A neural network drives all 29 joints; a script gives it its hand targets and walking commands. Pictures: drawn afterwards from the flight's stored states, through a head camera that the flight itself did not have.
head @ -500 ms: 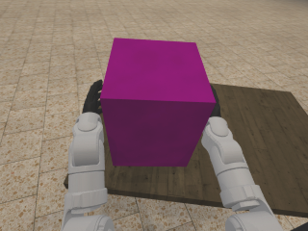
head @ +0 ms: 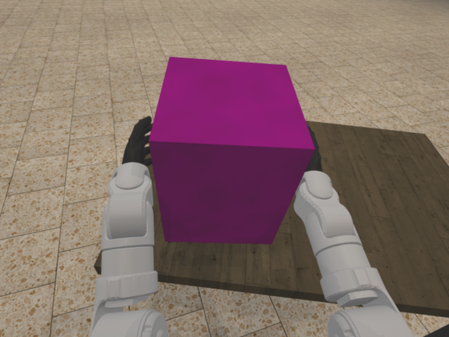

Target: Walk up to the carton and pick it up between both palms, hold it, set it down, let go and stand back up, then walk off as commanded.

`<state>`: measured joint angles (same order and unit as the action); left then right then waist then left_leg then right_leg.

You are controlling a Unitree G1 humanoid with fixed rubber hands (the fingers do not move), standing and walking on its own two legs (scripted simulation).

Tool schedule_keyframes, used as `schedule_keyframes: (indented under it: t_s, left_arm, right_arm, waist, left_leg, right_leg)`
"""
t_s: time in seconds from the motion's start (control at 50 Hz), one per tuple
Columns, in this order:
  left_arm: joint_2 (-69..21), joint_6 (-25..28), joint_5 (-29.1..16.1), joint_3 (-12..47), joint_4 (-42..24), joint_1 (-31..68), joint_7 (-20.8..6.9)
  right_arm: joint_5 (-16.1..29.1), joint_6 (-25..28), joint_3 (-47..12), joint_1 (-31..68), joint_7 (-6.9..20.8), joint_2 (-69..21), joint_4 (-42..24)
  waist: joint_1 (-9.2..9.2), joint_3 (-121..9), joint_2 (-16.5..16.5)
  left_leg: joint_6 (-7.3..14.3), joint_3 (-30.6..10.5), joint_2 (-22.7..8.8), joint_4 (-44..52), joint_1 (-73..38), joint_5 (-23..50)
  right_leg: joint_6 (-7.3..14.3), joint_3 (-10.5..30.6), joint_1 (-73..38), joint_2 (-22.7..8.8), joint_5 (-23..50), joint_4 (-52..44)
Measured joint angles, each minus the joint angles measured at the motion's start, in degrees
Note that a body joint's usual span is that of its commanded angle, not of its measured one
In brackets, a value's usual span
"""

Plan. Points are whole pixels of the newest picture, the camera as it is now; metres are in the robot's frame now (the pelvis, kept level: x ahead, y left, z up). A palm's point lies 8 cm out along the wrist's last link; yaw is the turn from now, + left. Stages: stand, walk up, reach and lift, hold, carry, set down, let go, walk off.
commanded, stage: hold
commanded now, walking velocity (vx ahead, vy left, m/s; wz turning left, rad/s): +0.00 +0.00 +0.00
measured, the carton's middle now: (223, 156) +0.39 +0.01 +0.15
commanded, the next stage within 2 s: none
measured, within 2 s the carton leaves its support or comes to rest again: neither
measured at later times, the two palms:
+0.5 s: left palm (138, 162) +0.36 +0.15 +0.16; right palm (308, 167) +0.36 -0.14 +0.16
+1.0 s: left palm (136, 164) +0.36 +0.16 +0.16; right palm (307, 168) +0.36 -0.13 +0.16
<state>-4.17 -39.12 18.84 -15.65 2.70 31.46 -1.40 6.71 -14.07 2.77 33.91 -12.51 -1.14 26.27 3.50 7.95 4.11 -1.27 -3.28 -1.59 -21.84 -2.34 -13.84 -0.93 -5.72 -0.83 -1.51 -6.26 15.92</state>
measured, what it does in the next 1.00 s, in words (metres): stands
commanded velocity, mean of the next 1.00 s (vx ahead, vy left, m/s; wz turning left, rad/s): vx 0.00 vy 0.00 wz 0.00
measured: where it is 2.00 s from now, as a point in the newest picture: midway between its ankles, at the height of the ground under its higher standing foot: outside the picture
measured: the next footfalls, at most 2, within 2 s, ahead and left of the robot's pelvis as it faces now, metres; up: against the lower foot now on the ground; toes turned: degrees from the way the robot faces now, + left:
none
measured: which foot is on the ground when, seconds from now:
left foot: down 0.00-1.00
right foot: down 0.00-1.00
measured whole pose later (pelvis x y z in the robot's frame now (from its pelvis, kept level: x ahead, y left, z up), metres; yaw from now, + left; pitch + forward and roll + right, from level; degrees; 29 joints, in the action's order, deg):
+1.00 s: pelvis +0.00 +0.00 +0.00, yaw +0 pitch -10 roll -1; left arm -4.7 -39.8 18.8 -15.3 0.5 30.4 -1.3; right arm 7.4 -14.3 2.0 33.0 -12.6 -0.8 24.5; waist 3.8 8.3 4.1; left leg -1.0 -3.2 -1.5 -21.9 -2.6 -14.2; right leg -1.2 -5.6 -1.2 -1.6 -6.4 15.7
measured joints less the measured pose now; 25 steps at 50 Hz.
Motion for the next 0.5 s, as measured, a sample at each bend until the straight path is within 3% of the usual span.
schedule_keyframes:
  t_s: [0.5]
  left_arm:
    - [-0.4, 0.3, 0.07, 0.02, -0.66, -0.53, 0.1]
  right_arm:
    - [0.74, 0.13, -0.5, -0.33, -0.12, 0.39, -0.69]
  waist:
    - [0.18, 0.08, -0.27]
  left_leg:
    - [0.08, 0.23, -0.13, 0.24, -0.36, -0.23]
  right_leg:
    - [-0.05, 0.22, -0.28, 0.15, -0.11, -0.29]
